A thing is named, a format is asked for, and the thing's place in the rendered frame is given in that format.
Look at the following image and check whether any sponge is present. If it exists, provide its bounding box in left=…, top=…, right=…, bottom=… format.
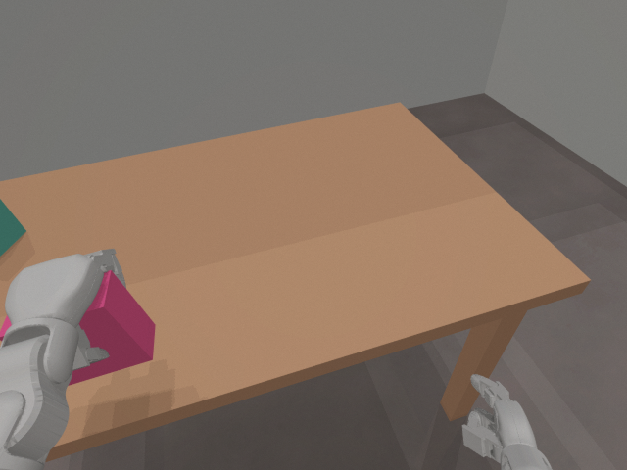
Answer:
left=0, top=270, right=156, bottom=385

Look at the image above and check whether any left robot forearm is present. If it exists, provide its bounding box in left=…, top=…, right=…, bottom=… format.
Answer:
left=0, top=317, right=79, bottom=470

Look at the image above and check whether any left robot hand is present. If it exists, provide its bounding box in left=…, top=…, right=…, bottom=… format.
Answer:
left=5, top=249, right=126, bottom=371

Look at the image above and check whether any right robot hand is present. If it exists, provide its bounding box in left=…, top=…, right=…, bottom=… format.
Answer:
left=462, top=374, right=537, bottom=464

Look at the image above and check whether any table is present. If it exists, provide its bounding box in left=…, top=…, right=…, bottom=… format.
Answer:
left=0, top=103, right=591, bottom=462

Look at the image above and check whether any right robot forearm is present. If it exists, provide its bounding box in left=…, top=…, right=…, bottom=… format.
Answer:
left=501, top=444, right=553, bottom=470

